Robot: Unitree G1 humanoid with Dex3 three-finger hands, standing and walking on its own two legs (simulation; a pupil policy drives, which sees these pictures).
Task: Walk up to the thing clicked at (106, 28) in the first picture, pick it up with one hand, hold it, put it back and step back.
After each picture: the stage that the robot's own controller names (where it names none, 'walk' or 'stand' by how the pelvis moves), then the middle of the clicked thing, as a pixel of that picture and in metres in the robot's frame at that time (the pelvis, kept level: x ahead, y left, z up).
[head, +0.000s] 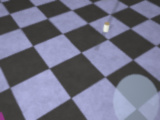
stand; (106, 27) +1.70 -0.35 -0.72
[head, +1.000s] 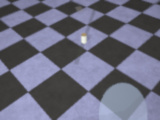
walk; (84, 38) +1.60 +0.05 -0.69
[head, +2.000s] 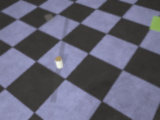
walk; (59, 62) +1.07 +0.27 -0.71
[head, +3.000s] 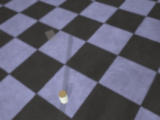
walk; (63, 96) +0.67 +0.22 -0.71
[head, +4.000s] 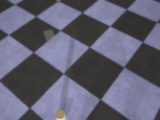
stand; (60, 116) +0.43 +0.18 -0.69
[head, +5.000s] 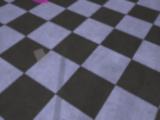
stand; out of the picture +0.35 +0.18 -0.72
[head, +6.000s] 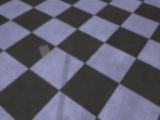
stand; out of the picture +0.37 +0.16 -0.72
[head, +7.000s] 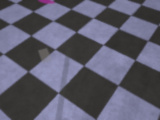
stand; out of the picture +0.37 +0.18 -0.73
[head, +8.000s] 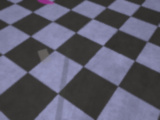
stand; out of the picture +0.37 +0.18 -0.73
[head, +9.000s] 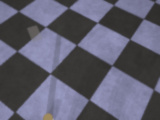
go down; out of the picture +0.38 +0.19 -0.69
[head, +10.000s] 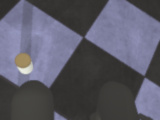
go down; (24, 64) +0.43 +0.24 -0.31
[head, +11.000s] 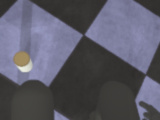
close in; (23, 62) +0.44 +0.24 -0.31
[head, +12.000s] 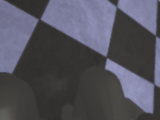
close in; out of the picture +0.41 +0.28 -0.22
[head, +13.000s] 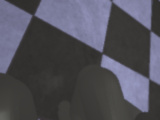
close; out of the picture +0.40 +0.28 -0.22
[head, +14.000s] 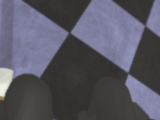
lift; (1, 84) +0.32 +0.26 -0.29
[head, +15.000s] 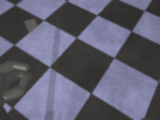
close; out of the picture +0.31 +0.20 -0.62
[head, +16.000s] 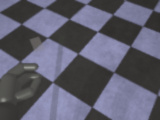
close; out of the picture +0.29 +0.22 -0.70
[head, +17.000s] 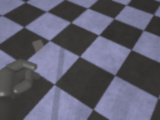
hold; out of the picture +0.30 +0.23 -0.70
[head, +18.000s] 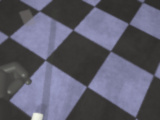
crouch; out of the picture +0.31 +0.24 -0.64
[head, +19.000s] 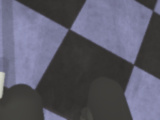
lower; out of the picture +0.35 +0.29 -0.34
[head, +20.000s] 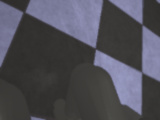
lower; out of the picture +0.31 +0.33 -0.25
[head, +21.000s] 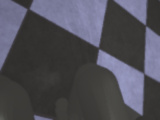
lower; out of the picture +0.31 +0.34 -0.25
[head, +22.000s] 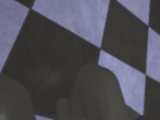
lower; out of the picture +0.31 +0.34 -0.25
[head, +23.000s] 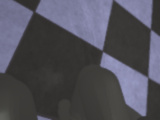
lower; out of the picture +0.31 +0.34 -0.25
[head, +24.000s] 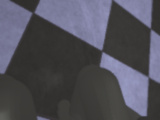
open; out of the picture +0.31 +0.34 -0.25
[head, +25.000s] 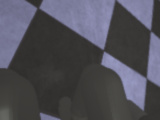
stand; out of the picture +0.31 +0.33 -0.25
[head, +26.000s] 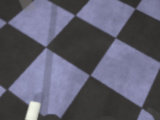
walk; (33, 112) +0.33 +0.27 -0.56
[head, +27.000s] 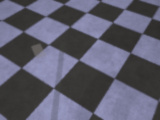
stand; out of the picture +0.30 +0.26 -0.69
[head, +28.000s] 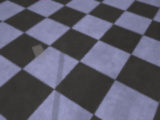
stand; out of the picture +0.30 +0.26 -0.69
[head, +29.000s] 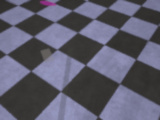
stand; out of the picture +0.32 +0.24 -0.74
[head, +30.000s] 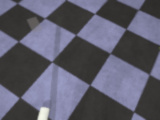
walk; (43, 116) +0.39 +0.22 -0.73
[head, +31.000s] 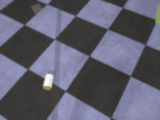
walk; (48, 81) +0.66 +0.29 -0.71
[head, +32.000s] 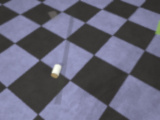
stand; (56, 70) +0.93 +0.25 -0.73
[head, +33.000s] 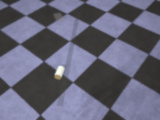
stand; (59, 72) +0.94 +0.23 -0.75
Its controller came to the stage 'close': yes
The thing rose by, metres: 0.01
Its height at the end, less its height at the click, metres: -0.02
